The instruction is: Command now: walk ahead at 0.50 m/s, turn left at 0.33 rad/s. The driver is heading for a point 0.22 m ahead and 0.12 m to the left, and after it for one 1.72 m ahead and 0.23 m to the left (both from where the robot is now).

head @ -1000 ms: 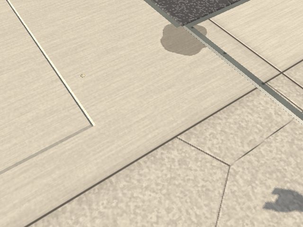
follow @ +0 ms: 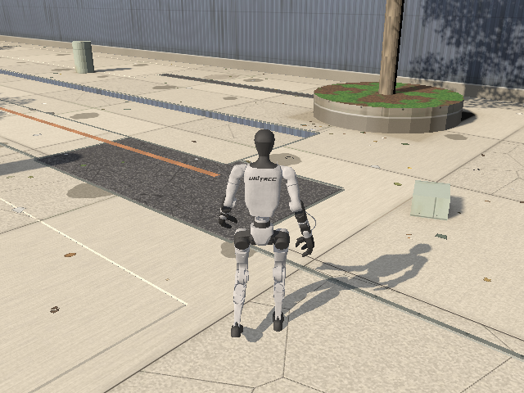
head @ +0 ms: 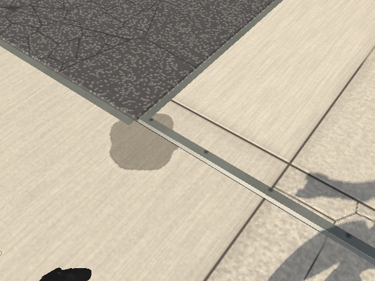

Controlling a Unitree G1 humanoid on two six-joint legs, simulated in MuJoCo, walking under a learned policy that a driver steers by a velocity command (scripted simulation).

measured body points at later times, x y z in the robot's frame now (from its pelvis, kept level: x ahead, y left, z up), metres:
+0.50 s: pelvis +0.17 +0.04 +0.00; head +0.22 +0.07 +0.44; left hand +0.24 +0.35 -0.12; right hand +0.41 -0.18 -0.09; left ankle +0.24 +0.13 -0.73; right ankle +0.14 -0.12 -0.64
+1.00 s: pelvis +0.24 +0.01 +0.00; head +0.25 +0.00 +0.45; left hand +0.24 +0.29 -0.11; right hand +0.48 -0.16 -0.10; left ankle +0.24 +0.14 -0.73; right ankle +0.28 -0.10 -0.73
